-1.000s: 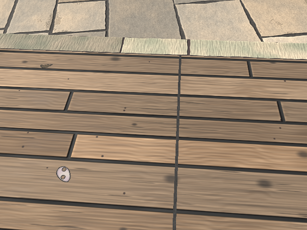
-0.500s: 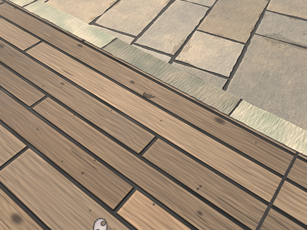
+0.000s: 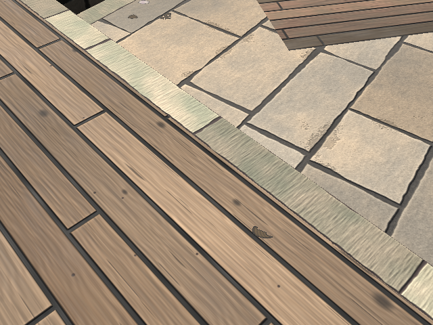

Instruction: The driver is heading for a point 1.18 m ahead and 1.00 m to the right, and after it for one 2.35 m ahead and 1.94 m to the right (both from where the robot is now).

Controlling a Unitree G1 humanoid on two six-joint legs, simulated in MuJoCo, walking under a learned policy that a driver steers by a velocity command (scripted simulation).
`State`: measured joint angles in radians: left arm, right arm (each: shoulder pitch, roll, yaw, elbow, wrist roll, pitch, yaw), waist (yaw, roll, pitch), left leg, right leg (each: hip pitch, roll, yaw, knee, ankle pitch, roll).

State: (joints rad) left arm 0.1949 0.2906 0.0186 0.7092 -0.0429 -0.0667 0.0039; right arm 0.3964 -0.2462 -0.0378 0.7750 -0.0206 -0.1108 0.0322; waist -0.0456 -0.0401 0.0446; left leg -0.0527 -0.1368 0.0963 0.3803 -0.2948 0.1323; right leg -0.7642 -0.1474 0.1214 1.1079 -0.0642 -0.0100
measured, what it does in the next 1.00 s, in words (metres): walks ahead, turning right: right foot, then left foot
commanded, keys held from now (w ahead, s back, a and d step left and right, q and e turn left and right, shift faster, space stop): w+e+shift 1.00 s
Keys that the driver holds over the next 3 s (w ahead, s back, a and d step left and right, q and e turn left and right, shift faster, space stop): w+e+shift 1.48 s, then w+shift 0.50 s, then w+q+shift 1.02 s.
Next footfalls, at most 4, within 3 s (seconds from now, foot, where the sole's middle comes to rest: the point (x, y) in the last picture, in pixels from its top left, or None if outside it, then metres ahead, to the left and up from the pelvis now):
0.24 right None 0.43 -0.12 -0.77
0.66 left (229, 229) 0.86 -0.06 -0.77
1.10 right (341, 210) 0.93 -0.49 -0.77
1.50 left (355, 160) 1.29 -0.68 -0.90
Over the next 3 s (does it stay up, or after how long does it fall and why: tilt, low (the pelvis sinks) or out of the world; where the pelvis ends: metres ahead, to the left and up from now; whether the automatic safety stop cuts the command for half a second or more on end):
stays up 1.21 -1.90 -0.13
